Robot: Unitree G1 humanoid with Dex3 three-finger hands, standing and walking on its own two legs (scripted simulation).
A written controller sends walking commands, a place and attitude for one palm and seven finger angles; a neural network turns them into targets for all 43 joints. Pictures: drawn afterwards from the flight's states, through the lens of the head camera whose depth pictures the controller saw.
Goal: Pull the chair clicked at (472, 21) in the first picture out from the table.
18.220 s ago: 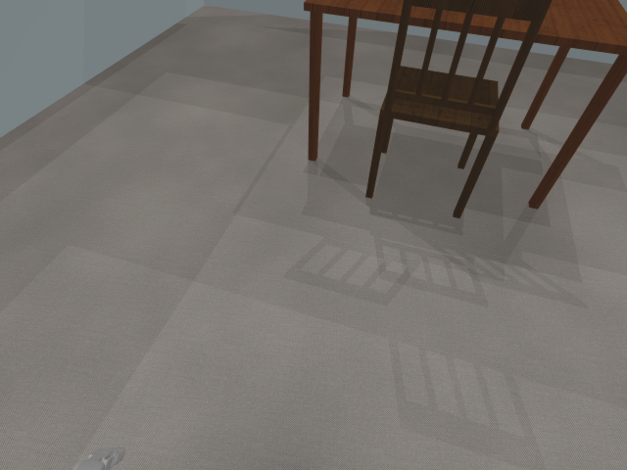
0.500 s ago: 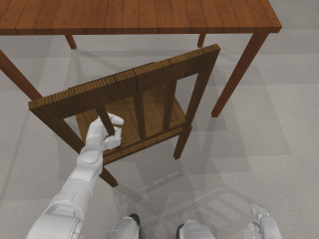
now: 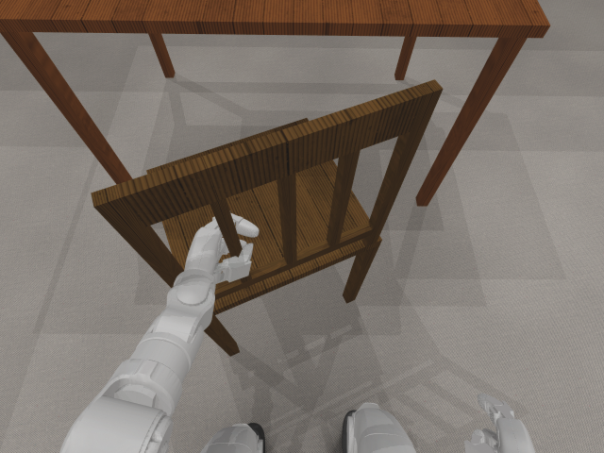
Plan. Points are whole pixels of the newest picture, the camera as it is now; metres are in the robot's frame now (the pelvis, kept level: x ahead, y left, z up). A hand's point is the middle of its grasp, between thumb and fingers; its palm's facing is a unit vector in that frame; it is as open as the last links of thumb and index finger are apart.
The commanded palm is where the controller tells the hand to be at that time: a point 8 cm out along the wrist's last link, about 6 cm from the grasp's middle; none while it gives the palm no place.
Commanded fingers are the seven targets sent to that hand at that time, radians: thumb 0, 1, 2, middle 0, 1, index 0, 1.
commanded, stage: step backward, pulling the chair out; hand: left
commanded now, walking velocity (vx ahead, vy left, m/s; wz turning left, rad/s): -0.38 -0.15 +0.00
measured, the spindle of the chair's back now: (288, 224) +0.44 +0.03 -0.07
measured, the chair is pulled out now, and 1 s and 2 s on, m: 0.30 0.54 0.55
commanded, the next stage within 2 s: stop walking, hand still on the chair in 0.56 s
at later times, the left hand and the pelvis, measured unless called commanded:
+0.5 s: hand (237, 343) +0.25 +0.09 -0.06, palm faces -0.07 -0.98 -0.21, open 5.2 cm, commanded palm +0.23 +0.15 -0.06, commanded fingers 0.00 0.90 0.90 -0.50 -1.45 -0.50 -1.45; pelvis -0.12 +0.00 +0.01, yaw +2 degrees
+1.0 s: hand (208, 446) +0.13 +0.12 -0.05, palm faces -0.09 -0.97 -0.22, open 5.5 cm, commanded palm +0.12 +0.17 -0.04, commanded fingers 0.00 0.90 0.90 -0.50 -1.45 -0.50 -1.45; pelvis -0.19 +0.02 +0.00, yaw +1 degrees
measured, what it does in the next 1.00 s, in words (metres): walks backwards: right foot, then left foot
